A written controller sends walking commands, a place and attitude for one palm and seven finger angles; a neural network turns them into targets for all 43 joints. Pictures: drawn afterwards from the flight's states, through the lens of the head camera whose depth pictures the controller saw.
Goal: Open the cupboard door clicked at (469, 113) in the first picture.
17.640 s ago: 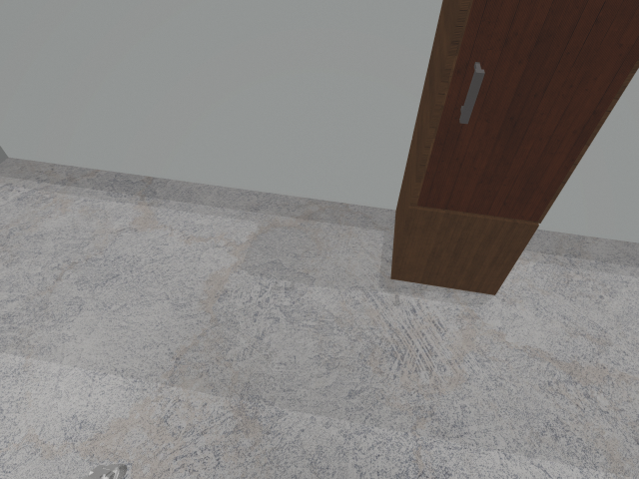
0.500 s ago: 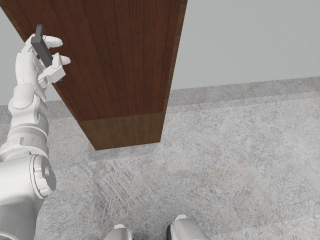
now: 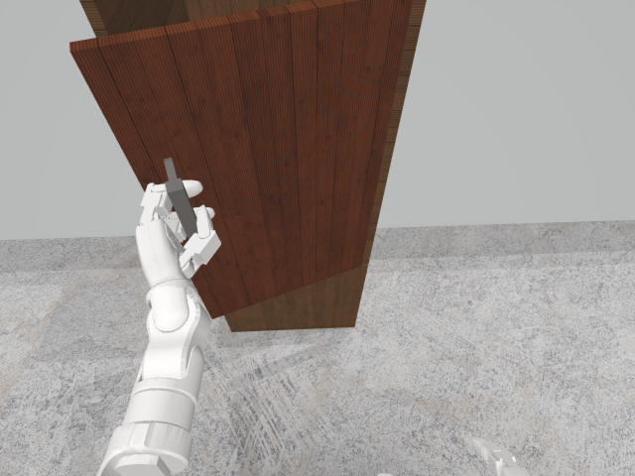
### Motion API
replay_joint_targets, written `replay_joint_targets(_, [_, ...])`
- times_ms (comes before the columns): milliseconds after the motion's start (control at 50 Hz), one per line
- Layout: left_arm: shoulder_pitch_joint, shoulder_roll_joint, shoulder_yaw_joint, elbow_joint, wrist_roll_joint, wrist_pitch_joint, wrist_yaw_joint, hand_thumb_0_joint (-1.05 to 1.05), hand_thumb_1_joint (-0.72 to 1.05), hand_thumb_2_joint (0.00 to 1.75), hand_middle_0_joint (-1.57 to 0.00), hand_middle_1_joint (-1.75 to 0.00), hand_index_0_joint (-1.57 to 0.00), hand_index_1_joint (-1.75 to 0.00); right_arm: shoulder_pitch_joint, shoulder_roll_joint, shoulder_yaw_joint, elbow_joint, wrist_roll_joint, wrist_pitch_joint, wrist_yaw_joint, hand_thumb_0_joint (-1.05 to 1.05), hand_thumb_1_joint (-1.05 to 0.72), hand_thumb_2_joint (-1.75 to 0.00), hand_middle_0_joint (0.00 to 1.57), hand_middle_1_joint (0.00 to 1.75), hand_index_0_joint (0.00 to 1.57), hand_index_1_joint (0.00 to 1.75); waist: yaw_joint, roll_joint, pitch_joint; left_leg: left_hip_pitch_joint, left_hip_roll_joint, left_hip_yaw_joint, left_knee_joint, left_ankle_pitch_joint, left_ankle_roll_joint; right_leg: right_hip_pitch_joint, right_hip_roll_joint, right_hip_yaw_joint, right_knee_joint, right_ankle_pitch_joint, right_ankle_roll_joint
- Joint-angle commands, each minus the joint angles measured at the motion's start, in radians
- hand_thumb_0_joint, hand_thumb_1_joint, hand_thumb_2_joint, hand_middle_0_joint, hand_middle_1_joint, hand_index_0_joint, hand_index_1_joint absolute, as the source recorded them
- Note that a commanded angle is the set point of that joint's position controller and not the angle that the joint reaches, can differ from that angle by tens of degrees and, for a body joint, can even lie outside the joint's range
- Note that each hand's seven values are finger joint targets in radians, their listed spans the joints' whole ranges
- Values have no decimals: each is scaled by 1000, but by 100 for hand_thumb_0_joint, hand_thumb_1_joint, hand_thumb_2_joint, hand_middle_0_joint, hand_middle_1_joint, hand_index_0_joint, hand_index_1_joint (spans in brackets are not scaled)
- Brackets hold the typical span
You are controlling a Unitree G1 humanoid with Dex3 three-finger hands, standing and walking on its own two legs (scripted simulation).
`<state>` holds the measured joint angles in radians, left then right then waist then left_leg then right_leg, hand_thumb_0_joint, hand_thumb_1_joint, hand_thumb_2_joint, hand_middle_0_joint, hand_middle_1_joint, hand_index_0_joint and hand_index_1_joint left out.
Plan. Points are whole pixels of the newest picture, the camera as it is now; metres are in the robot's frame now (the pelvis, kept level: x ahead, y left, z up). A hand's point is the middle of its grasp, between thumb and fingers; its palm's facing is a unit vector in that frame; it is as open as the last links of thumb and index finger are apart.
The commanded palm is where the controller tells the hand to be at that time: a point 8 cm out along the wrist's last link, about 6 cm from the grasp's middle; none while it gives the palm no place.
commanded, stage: pull the door open along its arc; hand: left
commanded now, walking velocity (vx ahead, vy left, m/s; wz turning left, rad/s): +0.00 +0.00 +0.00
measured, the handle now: (185, 207) +0.44 +0.19 +0.08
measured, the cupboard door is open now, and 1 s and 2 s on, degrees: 20 45 47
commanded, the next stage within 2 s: open thumb and fingers to let go in 0.42 s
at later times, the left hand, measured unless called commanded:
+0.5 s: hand (287, 311) +0.29 +0.04 +0.08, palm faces +0.35 -0.94 -0.03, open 5.9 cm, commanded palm +0.25 +0.09 +0.07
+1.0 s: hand (282, 310) +0.29 +0.05 +0.08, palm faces +0.44 -0.90 -0.01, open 11.9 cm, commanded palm +0.24 +0.09 +0.07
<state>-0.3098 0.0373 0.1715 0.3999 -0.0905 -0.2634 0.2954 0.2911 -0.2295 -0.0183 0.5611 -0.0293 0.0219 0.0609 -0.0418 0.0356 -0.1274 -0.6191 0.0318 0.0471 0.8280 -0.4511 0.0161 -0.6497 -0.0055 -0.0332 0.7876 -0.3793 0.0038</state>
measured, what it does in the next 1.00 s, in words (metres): shifts its weight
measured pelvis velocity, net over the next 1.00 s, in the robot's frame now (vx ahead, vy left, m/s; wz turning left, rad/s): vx -0.02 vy -0.05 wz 0.07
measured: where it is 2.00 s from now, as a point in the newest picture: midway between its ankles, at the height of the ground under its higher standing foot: outside the picture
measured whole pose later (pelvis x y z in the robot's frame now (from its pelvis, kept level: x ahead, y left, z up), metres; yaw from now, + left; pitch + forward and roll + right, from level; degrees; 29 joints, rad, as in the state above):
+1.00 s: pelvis -0.02 -0.05 +0.00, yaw +4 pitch +6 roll +1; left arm 0.00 -0.12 -0.18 0.14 0.08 -0.14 0.58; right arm 0.18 -0.20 -0.01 0.59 -0.07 0.03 -0.01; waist 0.00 0.04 -0.09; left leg -0.50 0.02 -0.03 0.79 -0.41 -0.04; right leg -0.53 -0.02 -0.11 0.82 -0.40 -0.06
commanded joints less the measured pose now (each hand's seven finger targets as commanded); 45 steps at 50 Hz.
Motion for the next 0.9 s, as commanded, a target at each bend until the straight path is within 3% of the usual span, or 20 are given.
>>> replay_joint_targets(0, [-140,-21,-102,-309,106,-12,212,0,90,90,-40,-135,-40,-135,-6,-98,-44,-108,-19,-30,-1,0,-90,-90,20,30,20,30,21,-49,-318,164,-11,-34,-84,532,-26,272,25,-44,-30,459,-29])
replay_joint_targets(40, [-146,-67,-178,-353,147,4,246,0,90,90,-40,-135,-40,-135,-29,-97,-45,-113,-27,-24,-14,0,-90,-90,20,30,20,30,5,-102,-311,166,-11,-38,-90,474,-20,280,21,-38,-44,432,-29])
replay_joint_targets(100, [-128,-148,-277,-384,185,28,263,0,90,90,-40,-135,-40,-135,-73,-79,-39,-116,-33,-19,-30,0,-90,-90,20,30,20,30,1,-74,-272,185,-15,-35,-96,428,-17,267,12,-36,-58,402,-31])
replay_joint_targets(140, [-98,-181,-327,-412,196,36,268,0,90,90,-40,-135,-40,-135,-92,-73,-36,-122,-34,-17,-38,0,-90,-90,20,30,20,30,0,-95,-260,194,-16,-40,-99,417,-15,274,10,-37,-68,392,-34])
replay_joint_targets(200, [-5,-232,-389,-476,210,48,272,0,90,90,-40,-135,-40,-135,-116,-56,-32,-136,-35,-18,-38,0,-90,-90,20,30,20,30,15,-65,-266,213,-19,-39,-93,443,-16,294,6,-38,-61,421,-38])
replay_joint_targets(240, [76,-262,-428,-485,215,63,276,0,90,90,-40,-135,-40,-135,-127,-52,-28,-143,-32,-17,-34,0,-90,-90,20,30,20,30,17,-95,-236,203,-20,-46,-95,437,-14,303,5,-42,-67,422,-40])
replay_joint_targets(320, [204,-310,-494,-593,215,86,283,0,90,90,-40,-135,-40,-135,-163,-36,-20,-168,-26,-21,-25,0,-90,-90,20,30,20,30,28,-60,-233,217,-25,-48,-91,438,-13,324,3,-47,-64,433,-44])
replay_joint_targets(400, [396,-303,-490,-690,185,127,275,0,90,90,-40,-135,-40,-135,-201,-26,-9,-191,-18,-18,-21,0,-90,-90,20,30,20,30,51,-96,-218,205,-31,-48,-98,421,-15,376,-2,-44,-77,472,-41])
replay_joint_targets(480, [247,-254,-427,-630,194,153,318,0,90,90,-40,-135,-40,-135,-230,-29,2,-164,-27,-10,-41,0,-90,-90,20,30,20,30,42,-81,-147,176,-43,-52,-91,327,-15,305,-8,-28,-100,363,-37])
replay_joint_targets(500, [147,-223,-392,-593,197,151,333,0,90,90,-40,-135,-40,-135,-228,-32,5,-147,-32,-8,-50,0,-90,-90,20,30,20,30,27,-108,-127,160,-46,-56,-85,303,-14,280,-13,-23,-106,332,-32])
replay_joint_targets(540, [145,-207,-369,-578,199,143,340,0,76,84,-39,-134,-39,-134,-234,-31,-1,-145,-35,-12,-58,0,-90,-90,20,30,20,30,48,-124,-173,160,-53,-51,-84,284,-13,304,-21,3,-125,308,-24])
replay_joint_targets(580, [185,-225,-379,-565,194,141,330,0,62,78,-38,-132,-38,-132,-219,-22,-1,-144,-35,-15,-61,0,-90,-90,20,30,20,30,51,-136,-213,166,-56,-45,-80,306,-13,341,-29,13,-118,398,-16])
replay_joint_targets(680, [195,-216,-386,-580,189,106,295,0,27,63,-35,-128,-35,-128,-199,-28,-7,-141,-34,-20,-66,0,-90,-90,20,30,20,30,38,-150,-204,162,-54,-46,-84,307,-13,360,-41,31,-125,456,-3])
replay_joint_targets(720, [177,-213,-391,-574,189,94,286,0,13,57,-35,-127,-35,-127,-195,-31,-4,-139,-35,-24,-66,0,-90,-90,20,30,20,30,29,-143,-182,152,-57,-46,-83,275,-11,342,-48,40,-139,413,1])
replay_joint_targets(740, [173,-200,-384,-558,191,88,281,0,6,54,-34,-126,-34,-126,-198,-33,-6,-135,-35,-26,-70,0,-90,-90,20,30,20,30,23,-179,-166,145,-55,-51,-81,260,-8,333,-50,46,-153,380,3])
replay_joint_targets(780, [113,-197,-384,-543,189,75,274,0,-8,48,-33,-124,-33,-124,-210,-36,-4,-131,-36,-30,-75,0,-90,-90,20,30,20,30,17,-147,-146,142,-58,-48,-80,216,-6,296,-55,61,-172,279,3])
replay_joint_targets(840, [81,-170,-357,-513,190,61,270,0,-29,39,-32,-122,-32,-122,-207,-37,-7,-124,-34,-34,-81,0,-90,-90,20,30,20,30,24,-151,-158,135,-59,-50,-83,198,-5,296,-56,73,-185,211,-3])
replay_joint_targets(880, [95,-188,-363,-502,189,56,272,0,-43,33,-30,-121,-30,-121,-206,-34,-8,-130,-35,-37,-80,0,-90,-90,20,30,20,30,35,-125,-183,137,-60,-48,-86,207,-5,302,-53,63,-167,225,-8])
